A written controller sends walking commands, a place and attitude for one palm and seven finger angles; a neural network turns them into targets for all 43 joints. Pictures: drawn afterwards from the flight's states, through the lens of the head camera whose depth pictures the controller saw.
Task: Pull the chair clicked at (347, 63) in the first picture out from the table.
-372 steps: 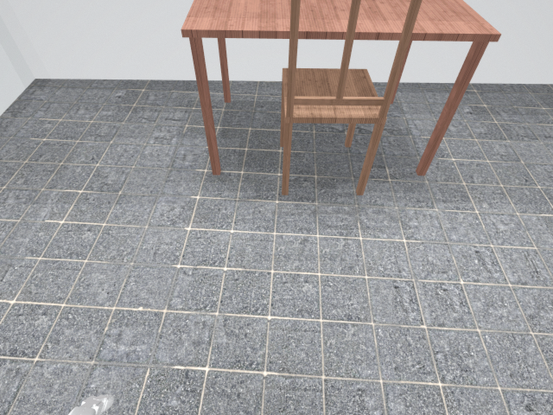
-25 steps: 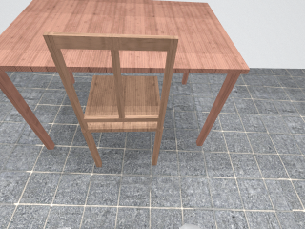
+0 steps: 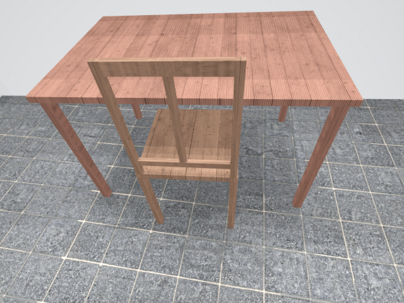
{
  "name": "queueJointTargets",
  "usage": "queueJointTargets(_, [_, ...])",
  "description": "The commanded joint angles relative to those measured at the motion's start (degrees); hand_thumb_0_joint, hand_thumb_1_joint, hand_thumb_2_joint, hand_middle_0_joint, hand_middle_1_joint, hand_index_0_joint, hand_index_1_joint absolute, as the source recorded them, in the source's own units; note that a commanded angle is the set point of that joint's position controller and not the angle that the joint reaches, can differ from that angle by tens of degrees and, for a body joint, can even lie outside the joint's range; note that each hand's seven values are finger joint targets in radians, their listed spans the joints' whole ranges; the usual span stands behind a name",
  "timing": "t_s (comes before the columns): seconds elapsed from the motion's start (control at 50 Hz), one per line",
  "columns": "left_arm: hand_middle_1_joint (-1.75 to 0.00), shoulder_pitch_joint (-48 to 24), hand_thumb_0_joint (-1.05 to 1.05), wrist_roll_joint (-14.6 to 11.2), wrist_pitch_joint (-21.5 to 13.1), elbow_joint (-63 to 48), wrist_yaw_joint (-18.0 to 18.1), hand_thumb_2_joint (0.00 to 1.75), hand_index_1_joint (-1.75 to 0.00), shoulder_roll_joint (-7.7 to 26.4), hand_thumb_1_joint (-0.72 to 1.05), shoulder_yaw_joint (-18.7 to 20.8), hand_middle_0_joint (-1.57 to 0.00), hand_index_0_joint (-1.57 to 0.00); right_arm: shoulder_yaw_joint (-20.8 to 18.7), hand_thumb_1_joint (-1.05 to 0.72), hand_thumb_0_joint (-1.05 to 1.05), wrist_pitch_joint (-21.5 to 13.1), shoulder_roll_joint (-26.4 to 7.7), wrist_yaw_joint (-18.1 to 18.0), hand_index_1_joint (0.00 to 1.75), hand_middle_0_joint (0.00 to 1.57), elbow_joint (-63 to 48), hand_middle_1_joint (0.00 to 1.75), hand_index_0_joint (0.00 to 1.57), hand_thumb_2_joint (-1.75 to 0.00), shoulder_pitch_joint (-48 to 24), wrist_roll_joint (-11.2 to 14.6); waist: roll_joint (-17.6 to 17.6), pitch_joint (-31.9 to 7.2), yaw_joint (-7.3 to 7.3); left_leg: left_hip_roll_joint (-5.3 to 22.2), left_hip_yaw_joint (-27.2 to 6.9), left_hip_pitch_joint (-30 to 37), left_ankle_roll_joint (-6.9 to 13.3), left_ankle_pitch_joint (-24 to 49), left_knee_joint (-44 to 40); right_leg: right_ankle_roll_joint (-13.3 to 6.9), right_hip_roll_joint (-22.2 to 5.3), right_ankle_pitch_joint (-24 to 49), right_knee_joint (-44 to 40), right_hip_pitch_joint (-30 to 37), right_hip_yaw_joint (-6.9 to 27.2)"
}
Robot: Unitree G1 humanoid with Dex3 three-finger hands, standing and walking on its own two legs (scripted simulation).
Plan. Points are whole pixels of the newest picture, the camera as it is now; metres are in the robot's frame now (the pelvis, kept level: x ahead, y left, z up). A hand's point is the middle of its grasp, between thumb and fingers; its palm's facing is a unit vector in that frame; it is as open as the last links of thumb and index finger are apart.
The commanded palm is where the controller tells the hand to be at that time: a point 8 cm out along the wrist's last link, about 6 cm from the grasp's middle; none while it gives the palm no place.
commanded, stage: take the last steps up to it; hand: left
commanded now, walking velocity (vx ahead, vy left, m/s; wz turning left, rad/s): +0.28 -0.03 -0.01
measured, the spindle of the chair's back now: (176, 125) +0.64 +0.12 -0.05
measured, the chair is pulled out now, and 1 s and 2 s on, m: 0.00 0.00 0.00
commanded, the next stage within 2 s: come to a stop and stand still in 0.60 s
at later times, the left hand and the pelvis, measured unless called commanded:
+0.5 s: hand out of the picture +0.09 +0.21 -0.19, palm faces +0.05 -0.99 -0.14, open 7.3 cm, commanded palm none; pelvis +0.10 +0.04 +0.00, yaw -1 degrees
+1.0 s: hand (148, 252) +0.27 +0.17 -0.17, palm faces -0.02 -0.97 -0.25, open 7.2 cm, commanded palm none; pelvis +0.19 -0.01 -0.01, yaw -3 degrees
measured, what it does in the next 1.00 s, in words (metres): walks ahead: left foot, then right foot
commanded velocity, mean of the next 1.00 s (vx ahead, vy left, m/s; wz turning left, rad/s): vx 0.07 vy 0.01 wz -0.03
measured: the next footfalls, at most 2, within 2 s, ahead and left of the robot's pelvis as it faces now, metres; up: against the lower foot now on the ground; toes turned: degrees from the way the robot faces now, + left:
left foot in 0.22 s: +0.05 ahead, +0.13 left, +0.00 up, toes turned +4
right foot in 0.68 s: +0.27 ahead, -0.09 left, +0.00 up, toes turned -8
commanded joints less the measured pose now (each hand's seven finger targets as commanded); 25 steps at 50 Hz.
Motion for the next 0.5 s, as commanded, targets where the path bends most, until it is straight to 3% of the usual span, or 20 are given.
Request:
queueJointTargets(0.0, [-0.30, 6.8, 0.00, 0.7, -1.8, 0.6, 0.0, 0.90, -0.30, 9.3, 0.90, 2.6, -0.20, -0.20, 0.3, -0.90, 0.00, -2.7, -1.6, 0.0, 0.30, 0.20, -4.5, 0.30, 0.20, -0.90, -5.0, 0.1, -11.6, 2.6, 3.23, 1.2, 2.9, -6.4, 0.6, -2.2, -10.3, -6.1, -14.6, -4.8, -13.8, 5.7, 16.0])
queueJointTargets(0.04, [-0.30, 8.6, 0.00, 0.8, -1.7, 2.3, -0.3, 0.90, -0.30, 9.8, 0.90, 2.5, -0.20, -0.20, 0.7, -0.90, 0.00, -3.3, -0.7, 0.0, 0.30, 0.20, -4.4, 0.30, 0.20, -0.90, -6.1, 0.4, -11.7, 2.2, 3.98, 0.6, 4.5, -3.9, 1.0, -4.1, -14.3, -6.7, -14.7, -3.2, -13.5, 5.5, 15.9])
queueJointTargets(0.1, [-0.30, 8.6, 0.00, 0.7, -1.6, 4.0, -0.5, 0.90, -0.30, 9.8, 0.90, 2.6, -0.20, -0.20, 1.3, -0.90, 0.00, -4.2, 0.2, -0.3, 0.30, 0.20, -3.6, 0.30, 0.20, -0.90, -5.4, 0.5, -10.7, 2.2, 3.24, -0.2, 5.7, 1.9, 1.9, -3.9, -20.8, -7.1, -14.2, -2.2, -12.0, 2.4, 15.2])
queueJointTargets(0.14, [-0.30, 7.7, 0.00, 0.4, -1.4, 4.9, -0.6, 0.90, -0.30, 9.3, 0.90, 2.5, -0.20, -0.20, 1.6, -0.90, 0.00, -4.9, 0.9, -0.6, 0.30, 0.20, -1.9, 0.30, 0.20, -0.90, -1.7, 0.6, -10.5, 1.7, 1.20, -1.5, 7.6, 10.6, 2.1, 1.0, -28.2, -5.4, -11.7, -5.0, -9.3, -2.4, 12.7])
queueJointTargets(0.16, [-0.30, 6.7, 0.00, 0.0, -1.3, 5.5, -0.7, 0.90, -0.30, 8.7, 0.90, 2.3, -0.20, -0.20, 1.8, -0.90, 0.00, -5.4, 0.6, -1.0, 0.30, 0.20, -0.6, 0.30, 0.20, -0.90, 0.8, 0.6, -8.6, 1.7, -0.21, -1.7, 7.8, 16.9, 2.2, 3.9, -33.3, -4.0, -10.3, -6.6, -6.6, -6.5, 11.1])
queueJointTargets(0.18, [-0.30, 6.4, 0.00, -0.2, -1.2, 5.7, -0.8, 0.90, -0.30, 6.8, 0.90, 1.8, -0.20, -0.20, 1.6, -0.90, 0.00, -6.0, -1.6, -1.5, 0.30, 0.20, 0.8, 0.30, 0.20, -0.90, 4.3, 0.7, -2.7, 0.1, -1.87, 1.4, 3.6, 24.6, 2.8, 3.4, -37.0, -2.2, -7.8, -6.8, 0.1, -11.6, 9.2])
queueJointTargets(0.2, [-0.30, 6.3, 0.00, -0.4, -1.2, 4.9, -1.3, 0.90, -0.30, 4.0, 0.90, 1.2, -0.20, -0.20, 0.5, -0.90, 0.00, -6.4, -6.1, -1.9, 0.30, 0.20, 1.7, 0.30, 0.20, -0.90, 8.7, 0.2, 9.2, -0.4, -3.61, 12.6, -11.8, 30.2, 6.8, -0.8, -41.5, 0.4, -2.2, -9.3, 12.9, -21.3, 3.9])
queueJointTargets(0.22, [-0.30, 4.5, 0.00, 0.0, -1.4, 3.6, -1.2, 0.90, -0.30, 3.9, 0.90, 1.0, -0.20, -0.20, -0.1, -0.90, 0.00, -5.9, -9.0, -2.3, 0.30, 0.20, 1.7, 0.30, 0.20, -0.90, 11.7, 0.3, 12.4, 0.4, -4.51, 20.9, -21.9, 30.3, 11.8, 0.0, -47.0, 1.6, 0.4, -17.6, 24.8, -27.4, 1.6])
queueJointTargets(0.24, [-0.30, 2.8, 0.00, 0.5, -1.0, 2.6, -1.1, 0.90, -0.30, 5.1, 0.90, 1.4, -0.20, -0.20, -0.1, -0.90, 0.00, -5.3, -9.5, -2.6, 0.30, 0.20, 1.1, 0.30, 0.20, -0.90, 10.8, 0.5, 6.2, 4.1, -4.07, 22.8, -22.2, 24.8, 13.9, -2.9, -48.0, 1.0, -1.5, -18.0, 30.8, -28.2, 4.9])
queueJointTargets(0.26, [-0.30, 2.3, 0.00, 1.0, -0.5, 3.8, -1.0, 0.90, -0.30, 5.2, 0.90, 1.7, -0.20, -0.20, 1.0, -0.90, 0.00, -5.8, -6.1, -3.0, 0.30, 0.20, 1.3, 0.30, 0.20, -0.90, 8.5, 0.4, 9.1, 6.0, -3.18, 19.2, -17.3, 22.0, 11.7, 1.0, -49.0, 1.4, -2.8, -14.3, 34.6, -28.6, 6.9])
queueJointTargets(0.28, [-0.30, 2.6, 0.00, 0.9, -0.5, 5.0, -1.4, 0.90, -0.30, 5.4, 0.90, 1.9, -0.20, -0.20, 1.9, -0.90, 0.00, -6.2, -3.3, -3.2, 0.30, 0.20, 1.2, 0.30, 0.20, -0.90, 6.3, 0.6, 7.4, 7.5, -2.01, 16.8, -12.8, 20.0, 10.8, 7.4, -48.1, 1.6, -3.7, -10.4, 36.6, -27.8, 7.8])
queueJointTargets(0.34, [-0.30, 5.7, 0.00, 0.5, -0.4, 6.9, -1.8, 0.90, -0.30, 3.6, 0.90, 1.9, -0.20, -0.20, 2.3, -0.90, 0.00, -7.4, -1.1, -3.5, 0.30, 0.20, 0.7, 0.30, 0.20, -0.90, 4.9, 1.0, 1.5, 5.5, 0.53, 13.1, -3.3, 20.0, 10.1, 29.1, -45.8, 3.1, -3.5, -3.1, 39.7, -25.5, 6.8])
queueJointTargets(0.4, [-0.30, 5.6, 0.00, 0.5, 0.3, 6.7, -1.4, 0.90, -0.30, 3.1, 0.90, 1.9, -0.20, -0.20, 2.3, -0.90, 0.00, -7.7, -1.9, -3.6, 0.30, 0.20, 1.1, 0.30, 0.20, -0.90, 6.1, 1.1, 2.4, 4.2, 1.14, 12.1, 0.5, 21.2, 9.6, 38.9, -44.5, 3.9, -3.0, -0.6, 40.4, -26.3, 6.4])
queueJointTargets(0.48, [-0.30, -0.1, 0.00, 0.2, 0.6, 4.2, -1.5, 0.90, -0.30, 3.2, 0.90, 1.9, -0.20, -0.20, 2.2, -0.90, 0.00, -7.6, -2.1, -3.7, 0.30, 0.20, 2.1, 0.30, 0.20, -0.90, 7.6, 0.6, 5.0, 6.2, 0.47, 12.1, 2.1, 21.5, 9.8, 42.3, -43.4, 3.5, -3.4, 1.1, 32.4, -26.8, 5.2])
